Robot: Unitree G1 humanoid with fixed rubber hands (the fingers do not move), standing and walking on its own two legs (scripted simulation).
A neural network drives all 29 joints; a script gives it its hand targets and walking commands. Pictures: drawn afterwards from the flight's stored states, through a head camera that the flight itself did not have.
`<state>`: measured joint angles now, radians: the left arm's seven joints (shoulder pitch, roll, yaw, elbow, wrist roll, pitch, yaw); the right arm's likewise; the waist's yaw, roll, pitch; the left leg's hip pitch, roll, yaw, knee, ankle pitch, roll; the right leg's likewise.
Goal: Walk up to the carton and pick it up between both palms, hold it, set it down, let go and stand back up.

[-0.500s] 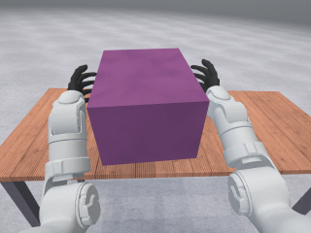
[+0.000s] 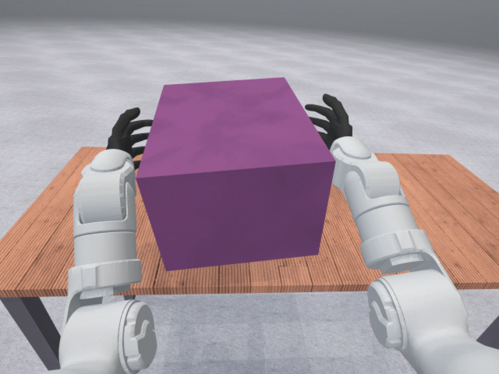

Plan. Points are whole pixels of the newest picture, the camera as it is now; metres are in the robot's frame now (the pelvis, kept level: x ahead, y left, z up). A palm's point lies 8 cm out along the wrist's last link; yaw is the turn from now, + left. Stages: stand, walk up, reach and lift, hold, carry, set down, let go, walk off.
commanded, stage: hold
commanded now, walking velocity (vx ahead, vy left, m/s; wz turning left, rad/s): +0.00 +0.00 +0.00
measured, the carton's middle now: (233, 161) +0.41 +0.00 +0.22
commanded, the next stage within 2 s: set down in 1.92 s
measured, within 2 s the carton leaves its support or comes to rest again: neither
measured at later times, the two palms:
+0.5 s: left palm (127, 158) +0.36 +0.16 +0.26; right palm (344, 145) +0.36 -0.16 +0.28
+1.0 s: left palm (121, 159) +0.36 +0.17 +0.25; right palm (337, 144) +0.37 -0.15 +0.28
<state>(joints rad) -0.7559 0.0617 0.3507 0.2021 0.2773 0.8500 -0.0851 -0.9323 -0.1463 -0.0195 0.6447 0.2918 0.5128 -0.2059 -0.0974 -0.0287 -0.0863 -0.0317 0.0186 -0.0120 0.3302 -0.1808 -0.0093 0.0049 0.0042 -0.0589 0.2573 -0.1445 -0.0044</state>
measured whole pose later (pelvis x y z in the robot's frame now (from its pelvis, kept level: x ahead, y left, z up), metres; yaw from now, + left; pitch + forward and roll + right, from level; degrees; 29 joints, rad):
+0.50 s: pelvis -0.01 +0.00 +0.00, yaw +0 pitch -6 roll -1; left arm -0.77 0.06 0.38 0.23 0.28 0.83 -0.09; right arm -0.96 -0.14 -0.03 0.67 0.29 0.51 -0.21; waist -0.10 -0.02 -0.09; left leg -0.05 0.02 -0.01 0.31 -0.16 -0.01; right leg -0.02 0.01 -0.05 0.26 -0.13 -0.01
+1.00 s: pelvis -0.01 +0.00 +0.00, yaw +0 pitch -6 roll -1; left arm -0.78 0.07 0.36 0.25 0.28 0.84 -0.09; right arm -0.97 -0.14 -0.03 0.70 0.29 0.52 -0.22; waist -0.10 -0.03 -0.09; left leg -0.06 0.01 -0.02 0.32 -0.16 -0.01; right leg -0.02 0.01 -0.04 0.26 -0.13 -0.01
